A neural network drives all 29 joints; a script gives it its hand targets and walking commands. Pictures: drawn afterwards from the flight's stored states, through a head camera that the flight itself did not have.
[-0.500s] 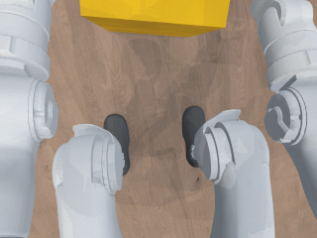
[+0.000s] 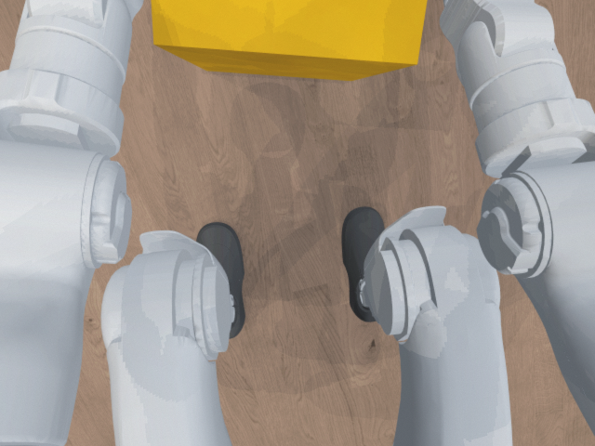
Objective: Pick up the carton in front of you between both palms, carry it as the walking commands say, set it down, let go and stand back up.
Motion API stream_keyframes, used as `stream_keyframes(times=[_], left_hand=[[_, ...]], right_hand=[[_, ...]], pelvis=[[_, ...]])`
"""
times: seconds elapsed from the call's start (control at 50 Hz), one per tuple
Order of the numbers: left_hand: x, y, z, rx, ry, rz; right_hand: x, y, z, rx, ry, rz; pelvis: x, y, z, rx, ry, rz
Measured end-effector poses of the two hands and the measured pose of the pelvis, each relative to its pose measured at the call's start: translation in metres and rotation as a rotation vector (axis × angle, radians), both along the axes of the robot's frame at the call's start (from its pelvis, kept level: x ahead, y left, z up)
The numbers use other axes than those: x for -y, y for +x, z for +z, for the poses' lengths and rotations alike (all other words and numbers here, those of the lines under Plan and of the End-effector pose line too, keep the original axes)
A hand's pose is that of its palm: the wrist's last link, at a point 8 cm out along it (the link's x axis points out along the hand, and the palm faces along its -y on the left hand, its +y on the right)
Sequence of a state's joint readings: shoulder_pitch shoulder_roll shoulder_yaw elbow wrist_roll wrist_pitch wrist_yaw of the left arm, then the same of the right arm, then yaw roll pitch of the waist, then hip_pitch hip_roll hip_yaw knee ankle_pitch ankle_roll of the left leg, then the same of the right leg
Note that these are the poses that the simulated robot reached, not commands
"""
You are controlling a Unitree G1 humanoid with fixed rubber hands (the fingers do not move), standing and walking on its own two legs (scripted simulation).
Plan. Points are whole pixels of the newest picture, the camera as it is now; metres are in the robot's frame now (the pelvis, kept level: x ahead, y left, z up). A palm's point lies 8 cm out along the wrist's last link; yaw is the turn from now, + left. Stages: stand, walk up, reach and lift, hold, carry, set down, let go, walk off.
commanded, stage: reach and lift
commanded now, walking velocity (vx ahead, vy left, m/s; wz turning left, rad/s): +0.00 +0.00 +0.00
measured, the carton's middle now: out of the picture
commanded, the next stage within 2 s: none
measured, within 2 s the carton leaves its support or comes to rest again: leaves its support in 0.36 s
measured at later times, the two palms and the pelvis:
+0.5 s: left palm out of the picture +0.57 +0.14 -0.12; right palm out of the picture +0.55 -0.16 -0.11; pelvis +0.01 +0.00 +0.01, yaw +1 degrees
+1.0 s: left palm out of the picture +0.51 +0.15 +0.06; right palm out of the picture +0.50 -0.15 +0.06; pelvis -0.01 -0.01 +0.12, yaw +2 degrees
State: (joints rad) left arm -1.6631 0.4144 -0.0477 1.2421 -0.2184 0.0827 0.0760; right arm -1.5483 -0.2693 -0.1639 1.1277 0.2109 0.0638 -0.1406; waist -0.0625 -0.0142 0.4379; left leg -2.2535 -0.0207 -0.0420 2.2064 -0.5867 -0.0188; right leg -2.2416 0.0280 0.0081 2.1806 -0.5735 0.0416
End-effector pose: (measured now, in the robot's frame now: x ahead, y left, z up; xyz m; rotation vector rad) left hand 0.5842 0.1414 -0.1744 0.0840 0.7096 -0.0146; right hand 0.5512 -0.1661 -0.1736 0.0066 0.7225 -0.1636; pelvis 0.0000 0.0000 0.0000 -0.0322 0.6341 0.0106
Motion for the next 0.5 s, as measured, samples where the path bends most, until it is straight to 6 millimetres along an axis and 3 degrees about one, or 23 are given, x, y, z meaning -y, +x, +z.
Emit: stream_keyframes(times=[0.36, 0.42, 0.5], left_hand=[[0.001, -0.002, 0.002, -0.022, -0.014, 0.008], [0.005, -0.008, 0.015, -0.009, 0.004, 0.049], [0.001, -0.018, 0.054, 0.021, -0.015, 0.074]], right_hand=[[0.0, 0.007, 0.009, -0.022, 0.011, 0.003], [-0.004, 0.004, 0.025, -0.01, -0.025, -0.047], [-0.007, -0.005, 0.062, 0.024, -0.001, -0.054]], pelvis=[[-0.004, 0.006, -0.012, 0.004, -0.002, 0.007], [-0.004, 0.008, -0.008, -0.02, -0.001, 0.011], [0.0, 0.008, 0.005, -0.048, 0.002, 0.017]])
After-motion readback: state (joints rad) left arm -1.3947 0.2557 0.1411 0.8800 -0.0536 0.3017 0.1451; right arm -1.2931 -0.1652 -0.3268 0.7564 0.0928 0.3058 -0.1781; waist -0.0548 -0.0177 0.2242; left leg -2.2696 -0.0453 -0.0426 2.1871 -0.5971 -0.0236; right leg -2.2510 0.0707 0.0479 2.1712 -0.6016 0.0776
